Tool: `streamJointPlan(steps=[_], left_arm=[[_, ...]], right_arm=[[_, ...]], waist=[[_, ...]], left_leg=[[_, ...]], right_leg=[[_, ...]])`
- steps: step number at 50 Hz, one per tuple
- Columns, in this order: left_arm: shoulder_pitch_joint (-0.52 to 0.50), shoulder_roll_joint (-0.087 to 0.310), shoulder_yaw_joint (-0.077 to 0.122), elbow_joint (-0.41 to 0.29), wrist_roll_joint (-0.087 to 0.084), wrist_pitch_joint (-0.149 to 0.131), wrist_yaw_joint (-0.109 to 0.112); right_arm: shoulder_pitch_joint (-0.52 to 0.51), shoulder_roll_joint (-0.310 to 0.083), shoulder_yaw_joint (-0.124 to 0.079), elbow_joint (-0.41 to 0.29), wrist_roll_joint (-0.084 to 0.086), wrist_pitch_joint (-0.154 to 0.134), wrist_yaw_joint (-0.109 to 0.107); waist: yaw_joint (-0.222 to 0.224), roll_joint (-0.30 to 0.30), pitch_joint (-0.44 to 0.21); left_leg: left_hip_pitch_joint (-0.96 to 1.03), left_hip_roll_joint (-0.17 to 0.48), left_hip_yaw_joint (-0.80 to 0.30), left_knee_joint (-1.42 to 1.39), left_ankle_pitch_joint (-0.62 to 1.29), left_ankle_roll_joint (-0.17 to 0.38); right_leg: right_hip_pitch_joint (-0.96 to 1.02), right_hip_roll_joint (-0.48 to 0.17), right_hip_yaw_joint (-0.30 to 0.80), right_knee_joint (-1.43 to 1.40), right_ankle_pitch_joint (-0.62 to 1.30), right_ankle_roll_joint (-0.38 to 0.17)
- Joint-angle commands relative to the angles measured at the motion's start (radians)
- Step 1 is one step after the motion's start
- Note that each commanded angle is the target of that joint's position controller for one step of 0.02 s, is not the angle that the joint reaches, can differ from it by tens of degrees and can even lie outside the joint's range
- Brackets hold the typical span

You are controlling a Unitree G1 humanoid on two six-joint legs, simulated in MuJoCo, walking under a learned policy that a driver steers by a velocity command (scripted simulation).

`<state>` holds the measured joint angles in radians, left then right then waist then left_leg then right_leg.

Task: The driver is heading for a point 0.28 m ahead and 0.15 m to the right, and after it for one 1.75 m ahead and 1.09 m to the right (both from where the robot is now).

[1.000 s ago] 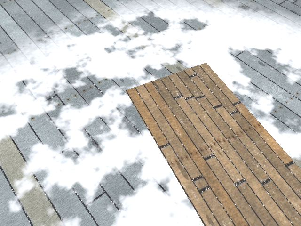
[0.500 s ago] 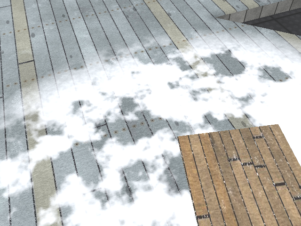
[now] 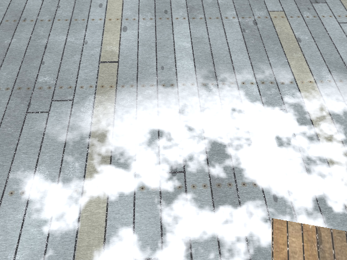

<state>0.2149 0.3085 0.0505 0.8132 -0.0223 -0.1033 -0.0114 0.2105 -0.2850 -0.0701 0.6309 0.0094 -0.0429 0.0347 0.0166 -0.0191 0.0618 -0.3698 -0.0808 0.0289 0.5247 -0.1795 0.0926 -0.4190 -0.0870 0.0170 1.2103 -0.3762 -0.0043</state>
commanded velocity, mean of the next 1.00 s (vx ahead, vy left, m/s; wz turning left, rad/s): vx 0.20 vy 0.00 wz -0.39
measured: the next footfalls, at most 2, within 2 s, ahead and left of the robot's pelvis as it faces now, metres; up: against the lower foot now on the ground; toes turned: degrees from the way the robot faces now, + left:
right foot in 0.38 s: +0.38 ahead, -0.16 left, +0.00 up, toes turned -9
left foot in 0.84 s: +0.44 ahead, +0.06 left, +0.00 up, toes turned -29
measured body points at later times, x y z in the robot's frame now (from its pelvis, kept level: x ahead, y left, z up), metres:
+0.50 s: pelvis +0.24 -0.06 -0.01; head +0.29 -0.08 +0.44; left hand +0.46 +0.18 -0.10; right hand +0.32 -0.36 -0.12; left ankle +0.15 +0.09 -0.63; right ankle +0.34 -0.15 -0.73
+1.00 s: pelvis +0.33 -0.02 +0.01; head +0.37 -0.01 +0.46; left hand +0.61 +0.16 -0.09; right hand +0.31 -0.33 -0.07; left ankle +0.40 +0.08 -0.73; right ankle +0.26 -0.13 -0.65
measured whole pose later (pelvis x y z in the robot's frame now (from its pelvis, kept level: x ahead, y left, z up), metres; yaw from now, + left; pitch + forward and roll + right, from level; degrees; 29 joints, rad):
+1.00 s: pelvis +0.33 -0.02 +0.01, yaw -30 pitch +2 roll -1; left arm 0.19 0.35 0.10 0.64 -0.02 0.06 0.02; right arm 0.19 -0.26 -0.06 0.68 -0.02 -0.01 -0.04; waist -0.01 -0.05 0.01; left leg -0.30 0.03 -0.01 0.49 -0.22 0.00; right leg -0.57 0.09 0.09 1.14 -0.42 0.07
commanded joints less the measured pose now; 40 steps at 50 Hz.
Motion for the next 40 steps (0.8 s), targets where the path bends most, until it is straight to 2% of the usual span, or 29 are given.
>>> streamJointPlan(steps=[1,3,5,8,10,12,14,16,17,18,19,20,21,22,23,24,25,27,28,30,32,34,36,38,40], left_arm=[[0.055,0.113,0.028,-0.042,0.006,0.004,-0.002],[0.050,0.086,0.022,-0.036,0.008,0.026,0.002],[-0.007,0.069,0.017,-0.052,0.010,0.035,0.005],[-0.066,0.055,0.014,-0.063,0.004,0.030,-0.004],[-0.119,0.034,0.007,-0.081,0.008,0.022,-0.014],[-0.158,0.019,0.001,-0.103,0.014,0.015,-0.027],[-0.165,0.033,0.006,-0.124,0.013,0.013,-0.044],[-0.138,0.061,0.019,-0.142,0.020,0.015,-0.061],[-0.085,0.083,0.030,-0.138,0.024,0.016,-0.065],[0.020,0.114,0.048,-0.117,0.026,0.016,-0.064],[0.114,0.168,0.069,-0.104,0.028,0.015,-0.050],[0.148,0.260,0.084,-0.119,0.034,0.021,-0.031],[0.137,0.262,0.075,-0.149,0.042,0.023,-0.029],[0.105,0.199,0.067,-0.178,0.033,0.038,-0.028],[0.044,0.156,0.055,-0.190,0.022,0.050,-0.022],[0.002,0.126,0.045,-0.194,0.009,0.062,-0.015],[-0.027,0.117,0.041,-0.202,0.009,0.071,-0.007],[-0.064,0.130,0.047,-0.216,0.028,0.083,-0.002],[-0.067,0.140,0.052,-0.219,0.032,0.085,0.003],[-0.055,0.158,0.060,-0.220,0.028,0.091,0.016],[-0.064,0.164,0.064,-0.229,0.018,0.105,0.030],[-0.077,0.162,0.065,-0.238,0.015,0.120,0.038],[-0.076,0.160,0.066,-0.243,0.016,0.131,0.040],[-0.066,0.157,0.067,-0.246,0.017,0.138,0.039],[-0.073,0.150,0.065,-0.251,0.010,0.144,0.038]], right_arm=[[0.013,-0.094,-0.023,-0.052,-0.015,-0.034,-0.008],[0.028,-0.114,-0.026,-0.023,-0.016,-0.049,-0.012],[0.052,-0.120,-0.027,0.006,-0.020,-0.056,-0.021],[0.063,-0.116,-0.022,0.032,-0.025,-0.058,-0.029],[0.056,-0.121,-0.020,0.047,-0.028,-0.056,-0.035],[0.078,-0.127,-0.021,0.071,-0.025,-0.050,-0.042],[0.079,-0.139,-0.026,0.085,-0.017,-0.034,-0.050],[0.060,-0.157,-0.034,0.085,-0.005,-0.013,-0.063],[0.047,-0.166,-0.038,0.080,0.000,-0.002,-0.073],[0.027,-0.166,-0.037,0.073,0.002,0.009,-0.081],[0.038,-0.154,-0.031,0.064,-0.003,0.010,-0.085],[0.135,-0.072,-0.005,0.035,-0.048,-0.001,-0.079],[0.213,-0.045,0.017,0.025,-0.040,-0.015,-0.059],[0.149,-0.142,-0.003,0.043,-0.010,-0.019,-0.044],[0.057,-0.147,-0.004,0.012,0.007,-0.012,-0.044],[0.022,-0.136,-0.004,0.015,-0.003,0.002,-0.055],[0.010,-0.143,-0.009,0.007,-0.015,0.018,-0.066],[0.044,-0.114,-0.006,0.011,-0.019,0.038,-0.073],[0.057,-0.097,-0.002,0.018,-0.022,0.037,-0.078],[0.055,-0.089,0.002,0.025,-0.026,0.035,-0.087],[0.034,-0.090,0.002,0.026,-0.023,0.038,-0.088],[0.000,-0.090,0.001,0.018,-0.017,0.039,-0.086],[-0.025,-0.089,-0.001,0.010,-0.014,0.031,-0.080],[-0.033,-0.094,-0.005,0.006,-0.010,0.016,-0.071],[-0.004,-0.097,-0.012,0.013,-0.005,0.002,-0.062]], waist=[[0.005,0.068,-0.136],[0.010,0.061,-0.107],[-0.008,0.057,-0.066],[-0.038,0.062,-0.038],[-0.057,0.060,-0.007],[-0.077,0.062,-0.006],[-0.077,0.081,-0.020],[-0.053,0.105,-0.048],[-0.024,0.118,-0.083],[0.030,0.110,-0.135],[0.076,0.049,-0.198],[0.020,-0.182,-0.328],[-0.007,-0.265,-0.522],[0.055,-0.093,-0.535],[0.047,-0.041,-0.402],[0.021,0.040,-0.273],[-0.004,0.025,-0.208],[-0.045,-0.048,-0.161],[-0.049,-0.065,-0.169],[-0.041,-0.071,-0.210],[-0.030,-0.077,-0.236],[-0.018,-0.099,-0.219],[-0.005,-0.126,-0.198],[0.005,-0.145,-0.194],[-0.014,-0.155,-0.193]], left_leg=[[0.237,0.290,-0.326,-0.295,0.248,0.190],[0.188,0.284,-0.239,-0.337,0.305,0.188],[0.194,0.275,-0.173,-0.365,0.310,0.172],[0.221,0.246,-0.070,-0.384,0.265,0.123],[0.210,0.235,0.003,-0.372,0.356,0.094],[0.243,0.249,0.036,-0.338,0.451,0.080],[0.326,0.276,0.044,-0.273,0.534,0.069],[0.405,0.299,0.039,-0.167,0.685,0.050],[0.425,0.299,0.039,-0.084,0.785,0.034],[0.408,0.275,0.059,0.064,0.824,0.007],[0.321,0.212,0.094,0.286,0.689,-0.046],[0.021,0.095,0.097,0.643,-0.009,-0.115],[-0.243,-0.059,-0.075,0.921,-0.546,-0.156],[-0.269,0.023,-0.186,0.963,-0.467,-0.137],[-0.316,0.058,-0.158,0.914,-0.384,-0.125],[-0.320,0.095,-0.137,0.830,-0.333,-0.129],[-0.275,0.117,-0.136,0.747,-0.293,-0.131],[-0.172,0.105,-0.108,0.625,-0.259,-0.141],[-0.151,0.098,-0.099,0.569,-0.250,-0.152],[-0.145,0.089,-0.108,0.484,-0.208,-0.172],[-0.134,0.085,-0.121,0.417,-0.142,-0.182],[-0.123,0.076,-0.127,0.350,-0.107,-0.184],[-0.103,0.067,-0.131,0.276,-0.108,-0.179],[-0.076,0.056,-0.132,0.194,-0.127,-0.167],[-0.004,0.046,-0.120,0.042,-0.095,-0.143]], right_leg=[[-0.191,-0.082,0.044,-0.040,0.091,0.011],[-0.198,-0.082,0.035,-0.090,0.153,0.031],[-0.261,-0.082,0.042,-0.178,0.256,0.046],[-0.269,-0.052,0.045,-0.354,0.448,0.039],[-0.214,-0.015,0.017,-0.492,0.534,0.030],[-0.175,0.011,-0.010,-0.570,0.574,0.019],[-0.188,0.031,-0.024,-0.609,0.519,0.002],[-0.182,0.062,-0.050,-0.632,0.380,-0.026],[-0.130,0.089,-0.070,-0.642,0.325,-0.041],[-0.009,0.126,-0.087,-0.686,0.336,-0.063],[0.169,0.111,-0.033,-0.750,0.565,-0.099],[0.497,-0.126,0.263,-0.636,1.060,-0.224],[0.735,-0.319,0.694,-0.723,1.076,-0.442],[0.686,-0.263,0.597,-0.763,0.865,-0.396],[0.559,-0.216,0.486,-0.787,0.695,-0.345],[0.394,-0.169,0.409,-0.828,0.585,-0.300],[0.256,-0.139,0.379,-0.863,0.498,-0.281],[0.098,-0.077,0.329,-0.906,0.462,-0.261],[0.079,-0.065,0.307,-0.903,0.510,-0.261],[0.099,-0.062,0.305,-0.880,0.546,-0.260],[0.104,-0.048,0.320,-0.874,0.413,-0.237],[0.086,-0.029,0.348,-0.883,0.235,-0.214],[0.083,-0.022,0.384,-0.881,0.151,-0.203],[0.115,-0.026,0.429,-0.858,0.165,-0.197],[0.137,-0.018,0.463,-0.817,0.222,-0.179]])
